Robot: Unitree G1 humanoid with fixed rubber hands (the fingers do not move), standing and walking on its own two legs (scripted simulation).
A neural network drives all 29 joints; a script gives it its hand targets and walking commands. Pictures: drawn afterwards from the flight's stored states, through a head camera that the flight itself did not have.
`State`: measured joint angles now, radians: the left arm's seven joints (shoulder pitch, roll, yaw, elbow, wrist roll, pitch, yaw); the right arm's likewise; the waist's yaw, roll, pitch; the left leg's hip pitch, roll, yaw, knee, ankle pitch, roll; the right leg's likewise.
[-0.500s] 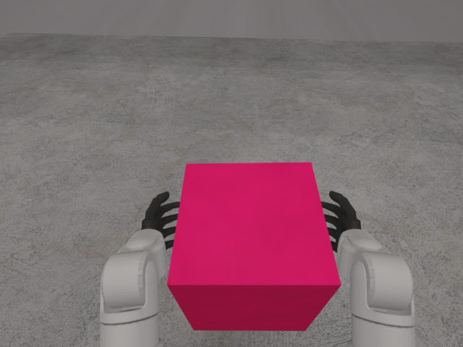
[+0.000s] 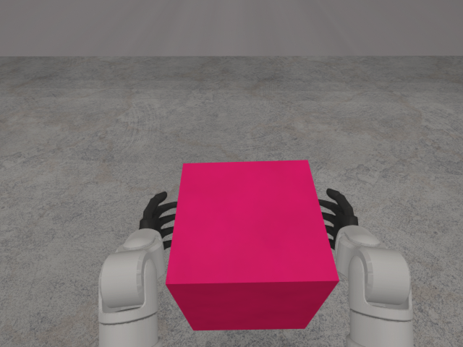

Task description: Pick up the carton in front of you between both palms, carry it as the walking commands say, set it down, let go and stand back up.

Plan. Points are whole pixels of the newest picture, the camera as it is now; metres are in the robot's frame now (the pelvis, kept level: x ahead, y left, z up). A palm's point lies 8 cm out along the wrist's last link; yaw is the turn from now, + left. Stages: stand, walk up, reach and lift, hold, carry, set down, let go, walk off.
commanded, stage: carry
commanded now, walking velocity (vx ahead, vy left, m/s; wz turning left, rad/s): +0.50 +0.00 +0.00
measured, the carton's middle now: (247, 250) +0.28 +0.00 +0.03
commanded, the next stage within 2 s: none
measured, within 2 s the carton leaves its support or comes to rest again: neither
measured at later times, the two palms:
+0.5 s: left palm (167, 128) +0.59 +0.18 +0.09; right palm (289, 121) +0.59 -0.12 +0.10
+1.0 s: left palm (180, 90) +0.75 +0.16 +0.11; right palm (285, 85) +0.76 -0.13 +0.10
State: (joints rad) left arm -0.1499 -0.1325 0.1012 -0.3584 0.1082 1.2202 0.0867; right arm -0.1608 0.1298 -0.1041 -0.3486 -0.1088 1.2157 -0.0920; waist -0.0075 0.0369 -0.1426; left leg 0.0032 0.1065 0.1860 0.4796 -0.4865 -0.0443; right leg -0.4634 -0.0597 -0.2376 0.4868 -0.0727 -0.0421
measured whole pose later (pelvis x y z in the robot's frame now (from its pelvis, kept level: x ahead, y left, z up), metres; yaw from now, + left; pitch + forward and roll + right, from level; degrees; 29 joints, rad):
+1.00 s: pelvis +0.49 +0.01 +0.02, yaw +1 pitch +4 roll +0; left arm -0.17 -0.13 0.12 -0.28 0.12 1.22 0.08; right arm -0.18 0.14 -0.12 -0.28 -0.12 1.22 -0.09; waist 0.00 0.02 -0.14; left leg -0.18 0.07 0.19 0.51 -0.35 -0.02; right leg -0.27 -0.05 -0.18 0.51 -0.28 -0.01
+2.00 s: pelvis +0.44 +0.02 +0.01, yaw +1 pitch +2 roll +0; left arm -0.24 -0.15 0.20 0.20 0.25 0.70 0.01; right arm -0.24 0.15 -0.20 0.21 -0.25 0.69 -0.02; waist 0.00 0.00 -0.09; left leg -0.21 0.05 0.19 0.50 -0.32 0.02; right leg -0.30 -0.07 -0.18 0.50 -0.23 -0.01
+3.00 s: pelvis +0.42 +0.03 +0.01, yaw +1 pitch +2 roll +0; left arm -0.22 -0.14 0.18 0.17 0.24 0.74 0.01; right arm -0.23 0.14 -0.19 0.18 -0.24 0.74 -0.02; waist 0.00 0.00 -0.10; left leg -0.25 0.03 0.20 0.52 -0.30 0.05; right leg -0.33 -0.09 -0.17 0.50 -0.19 0.01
